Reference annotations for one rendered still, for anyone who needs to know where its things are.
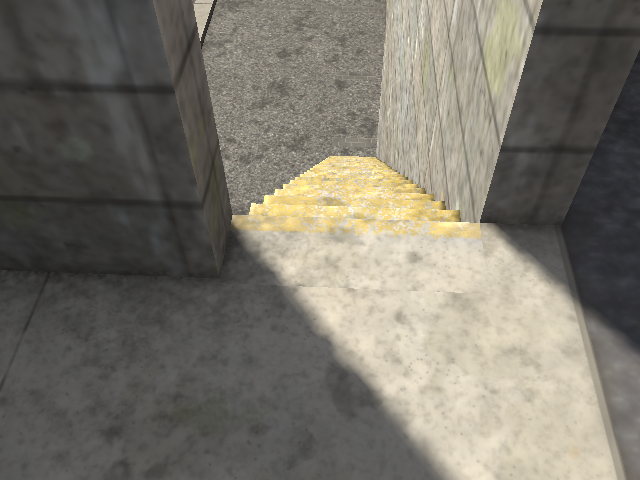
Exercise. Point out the stairs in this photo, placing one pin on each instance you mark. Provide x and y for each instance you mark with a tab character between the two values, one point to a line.
357	188

